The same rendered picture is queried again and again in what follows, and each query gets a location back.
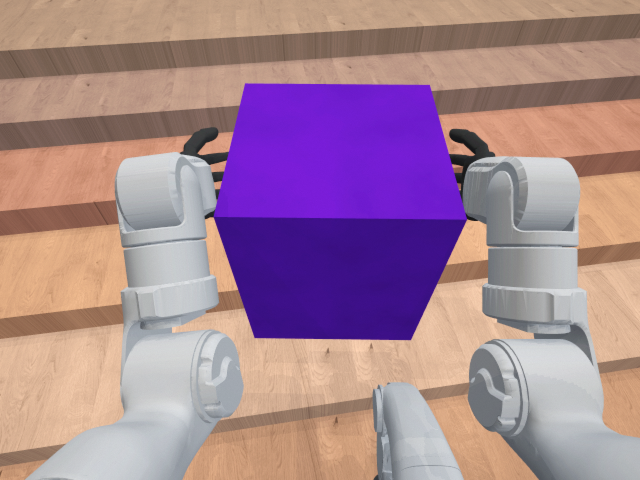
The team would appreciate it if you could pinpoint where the left robot hand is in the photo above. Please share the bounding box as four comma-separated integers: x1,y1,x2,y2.
180,127,229,219

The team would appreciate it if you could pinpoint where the robot left upper arm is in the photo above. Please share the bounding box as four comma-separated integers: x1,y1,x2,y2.
25,329,244,480

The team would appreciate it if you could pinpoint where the robot right thigh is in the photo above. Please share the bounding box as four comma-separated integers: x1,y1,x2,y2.
372,382,464,480

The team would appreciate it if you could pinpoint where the robot right shin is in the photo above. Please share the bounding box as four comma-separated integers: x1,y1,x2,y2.
377,389,420,480

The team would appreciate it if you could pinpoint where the right robot hand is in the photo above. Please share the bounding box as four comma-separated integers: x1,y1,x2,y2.
449,129,495,221

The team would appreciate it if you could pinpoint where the robot right upper arm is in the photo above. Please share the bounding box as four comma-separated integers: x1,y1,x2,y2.
468,339,640,480

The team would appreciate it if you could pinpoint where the carton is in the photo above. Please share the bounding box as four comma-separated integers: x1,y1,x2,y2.
214,83,467,340

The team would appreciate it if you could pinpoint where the left robot forearm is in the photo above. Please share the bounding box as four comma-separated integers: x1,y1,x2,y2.
115,152,219,409

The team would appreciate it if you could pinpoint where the right robot forearm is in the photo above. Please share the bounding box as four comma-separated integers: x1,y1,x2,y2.
463,156,604,408

